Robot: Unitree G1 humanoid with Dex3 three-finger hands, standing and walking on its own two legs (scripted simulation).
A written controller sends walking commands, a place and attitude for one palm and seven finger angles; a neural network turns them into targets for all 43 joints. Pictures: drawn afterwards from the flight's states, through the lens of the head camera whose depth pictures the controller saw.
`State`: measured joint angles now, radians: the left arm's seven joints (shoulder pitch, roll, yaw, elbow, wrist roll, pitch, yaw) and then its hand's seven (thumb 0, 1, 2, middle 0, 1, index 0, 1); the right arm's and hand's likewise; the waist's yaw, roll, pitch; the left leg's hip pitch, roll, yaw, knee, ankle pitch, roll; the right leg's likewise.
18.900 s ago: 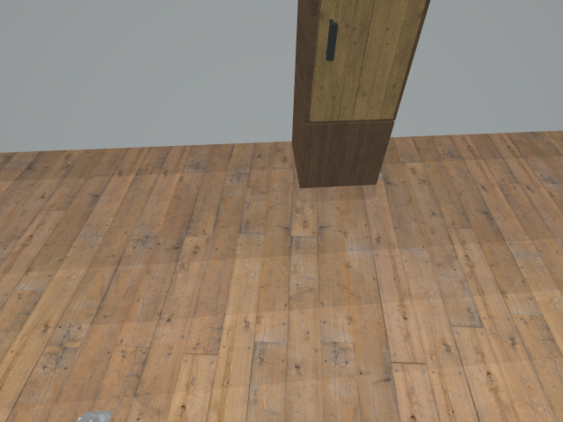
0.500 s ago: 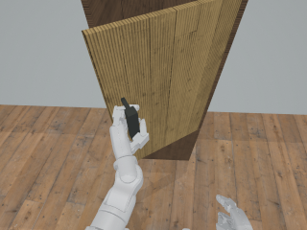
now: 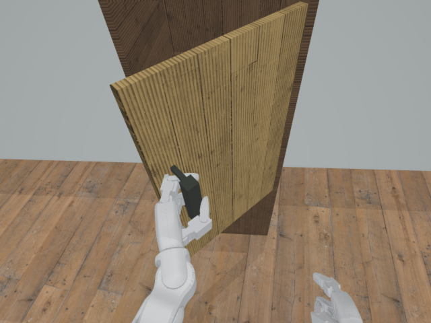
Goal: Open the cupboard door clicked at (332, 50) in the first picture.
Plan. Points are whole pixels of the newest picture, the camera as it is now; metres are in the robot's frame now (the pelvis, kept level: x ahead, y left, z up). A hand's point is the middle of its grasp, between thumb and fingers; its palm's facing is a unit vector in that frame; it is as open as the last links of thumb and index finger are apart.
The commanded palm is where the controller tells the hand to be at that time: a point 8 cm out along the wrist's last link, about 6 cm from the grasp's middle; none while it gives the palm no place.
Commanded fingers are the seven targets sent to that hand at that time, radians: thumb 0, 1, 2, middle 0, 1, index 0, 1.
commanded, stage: open thumb and fingers to let go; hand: left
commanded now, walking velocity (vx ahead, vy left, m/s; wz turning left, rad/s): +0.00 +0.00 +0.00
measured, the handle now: (186, 194) +0.35 +0.06 +0.05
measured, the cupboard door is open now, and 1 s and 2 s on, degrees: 45 41 42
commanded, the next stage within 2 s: slide the hand sideways off the handle in 0.70 s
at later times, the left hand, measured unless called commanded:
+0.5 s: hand (194, 213) +0.30 +0.04 +0.06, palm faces +0.27 -0.96 -0.03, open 13.8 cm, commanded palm +0.27 +0.09 +0.05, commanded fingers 0.00 -0.50 0.30 -0.22 -0.70 -0.22 -0.70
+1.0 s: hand (186, 228) +0.28 +0.06 +0.06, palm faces -0.21 -0.98 -0.03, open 16.3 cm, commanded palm +0.26 +0.09 +0.05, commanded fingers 0.00 -0.50 0.30 -0.15 -0.30 -0.15 -0.30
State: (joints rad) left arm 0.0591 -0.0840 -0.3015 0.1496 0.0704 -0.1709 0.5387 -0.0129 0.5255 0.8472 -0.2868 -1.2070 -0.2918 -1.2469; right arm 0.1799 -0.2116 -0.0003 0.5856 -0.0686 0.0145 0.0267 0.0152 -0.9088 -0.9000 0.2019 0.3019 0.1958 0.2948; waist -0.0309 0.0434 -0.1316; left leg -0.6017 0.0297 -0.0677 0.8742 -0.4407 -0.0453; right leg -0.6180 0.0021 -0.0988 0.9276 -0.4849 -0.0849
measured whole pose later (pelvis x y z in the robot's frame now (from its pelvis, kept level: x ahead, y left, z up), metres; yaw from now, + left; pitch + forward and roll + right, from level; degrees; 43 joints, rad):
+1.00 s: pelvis -0.04 +0.06 -0.01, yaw -2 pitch +9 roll +0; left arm -0.13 0.00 -0.29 0.33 -0.02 -0.31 0.18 -0.01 -0.50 0.30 -0.18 -0.35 -0.12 -0.38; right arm 0.24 -0.20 0.01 0.55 -0.02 -0.02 0.01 0.02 -0.91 -0.90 0.20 0.30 0.20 0.30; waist -0.02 0.05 -0.10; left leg -0.71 0.00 -0.02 0.99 -0.45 -0.01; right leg -0.71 -0.03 -0.04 0.98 -0.44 -0.01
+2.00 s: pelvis -0.01 +0.04 -0.02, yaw -2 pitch +11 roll +0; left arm 0.48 0.10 -0.17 -0.24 -0.06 -0.28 0.00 -0.01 -0.50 0.30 -0.15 -0.30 -0.15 -0.30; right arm 0.28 -0.22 0.02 0.41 -0.01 -0.06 -0.02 0.02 -0.91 -0.90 0.20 0.30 0.20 0.30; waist -0.01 0.04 -0.13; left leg -0.73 0.01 -0.04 1.06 -0.52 -0.03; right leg -0.74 -0.01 -0.05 1.07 -0.52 -0.03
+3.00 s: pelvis +0.00 +0.07 +0.04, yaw -3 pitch -1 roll -1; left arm 0.54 0.30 0.13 -0.45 -0.03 -0.05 0.12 0.00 0.08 0.54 -0.17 -0.30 -0.18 -0.30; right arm 0.25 -0.21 0.07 0.55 0.00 -0.14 -0.11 0.02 -0.90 -0.90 0.21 0.30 0.20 0.30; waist 0.04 0.06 -0.03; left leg -0.25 0.00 0.00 0.63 -0.36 0.01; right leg -0.25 -0.02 -0.03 0.60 -0.33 0.02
